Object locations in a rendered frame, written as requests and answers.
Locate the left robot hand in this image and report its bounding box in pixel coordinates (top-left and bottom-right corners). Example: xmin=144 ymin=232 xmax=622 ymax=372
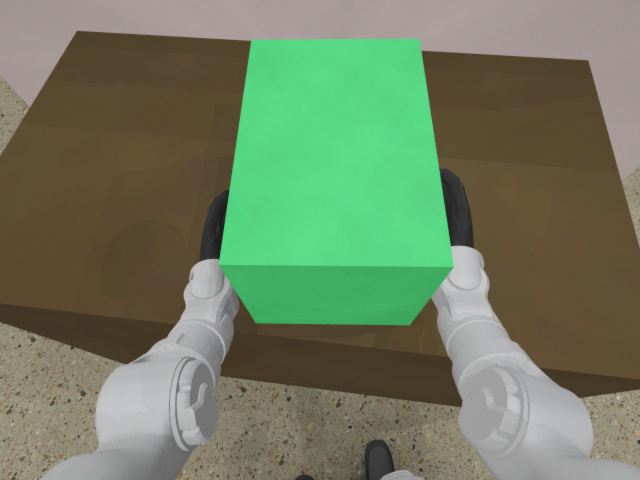
xmin=199 ymin=189 xmax=229 ymax=262

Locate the robot left upper arm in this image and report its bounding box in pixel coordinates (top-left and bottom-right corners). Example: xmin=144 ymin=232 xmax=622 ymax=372
xmin=39 ymin=356 xmax=219 ymax=480

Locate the robot right foot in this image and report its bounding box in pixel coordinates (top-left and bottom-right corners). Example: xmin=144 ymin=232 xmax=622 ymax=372
xmin=365 ymin=440 xmax=394 ymax=480

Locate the right robot hand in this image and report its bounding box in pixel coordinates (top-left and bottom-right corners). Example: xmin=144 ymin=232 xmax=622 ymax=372
xmin=439 ymin=168 xmax=474 ymax=248

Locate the left robot forearm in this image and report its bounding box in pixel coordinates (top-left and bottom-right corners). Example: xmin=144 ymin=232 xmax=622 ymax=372
xmin=95 ymin=259 xmax=239 ymax=442

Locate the carton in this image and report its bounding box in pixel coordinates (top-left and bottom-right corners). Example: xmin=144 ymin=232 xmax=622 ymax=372
xmin=219 ymin=39 xmax=454 ymax=325

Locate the pedestal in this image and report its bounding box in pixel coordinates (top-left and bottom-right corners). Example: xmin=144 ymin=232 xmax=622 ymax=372
xmin=0 ymin=31 xmax=640 ymax=407

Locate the right robot forearm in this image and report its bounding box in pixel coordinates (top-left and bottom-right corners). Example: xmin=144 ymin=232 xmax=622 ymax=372
xmin=431 ymin=246 xmax=593 ymax=446

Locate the robot right upper arm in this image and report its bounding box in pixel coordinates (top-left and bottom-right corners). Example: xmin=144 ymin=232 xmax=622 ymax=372
xmin=458 ymin=366 xmax=640 ymax=480

